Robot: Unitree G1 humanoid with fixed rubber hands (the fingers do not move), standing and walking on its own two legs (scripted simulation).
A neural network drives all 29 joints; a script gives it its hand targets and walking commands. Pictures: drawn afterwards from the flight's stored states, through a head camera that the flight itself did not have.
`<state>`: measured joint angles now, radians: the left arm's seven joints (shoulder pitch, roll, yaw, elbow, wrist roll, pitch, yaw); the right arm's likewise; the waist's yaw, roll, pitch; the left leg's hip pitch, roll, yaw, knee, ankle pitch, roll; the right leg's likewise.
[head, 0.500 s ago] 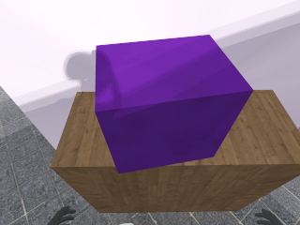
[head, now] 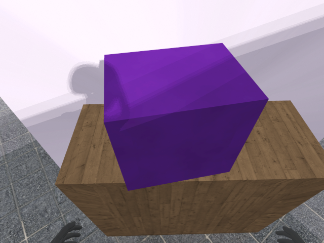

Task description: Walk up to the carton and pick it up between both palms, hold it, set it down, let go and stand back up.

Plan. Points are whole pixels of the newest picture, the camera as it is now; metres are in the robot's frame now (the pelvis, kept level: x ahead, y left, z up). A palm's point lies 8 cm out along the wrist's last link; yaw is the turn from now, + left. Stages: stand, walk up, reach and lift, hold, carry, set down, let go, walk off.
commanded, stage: walk up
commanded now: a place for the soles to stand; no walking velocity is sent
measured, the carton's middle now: (173, 119) +0.41 +0.00 +0.08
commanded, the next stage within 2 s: reach and lift in 0.10 s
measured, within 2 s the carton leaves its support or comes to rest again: neither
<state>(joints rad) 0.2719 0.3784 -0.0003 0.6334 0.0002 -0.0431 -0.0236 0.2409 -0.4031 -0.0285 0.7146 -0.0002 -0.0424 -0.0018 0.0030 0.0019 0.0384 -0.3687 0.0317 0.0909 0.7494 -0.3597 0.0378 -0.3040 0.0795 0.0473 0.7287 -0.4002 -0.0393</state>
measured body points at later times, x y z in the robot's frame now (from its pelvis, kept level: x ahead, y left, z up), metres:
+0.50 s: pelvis -0.01 -0.01 +0.01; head +0.01 -0.01 +0.46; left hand +0.17 +0.28 -0.06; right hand +0.14 -0.33 -0.07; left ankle +0.03 +0.10 -0.71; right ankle -0.01 -0.10 -0.71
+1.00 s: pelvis -0.02 -0.03 +0.02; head -0.01 -0.04 +0.47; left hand +0.18 +0.24 -0.01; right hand +0.18 -0.31 -0.01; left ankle +0.03 +0.10 -0.71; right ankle -0.01 -0.10 -0.71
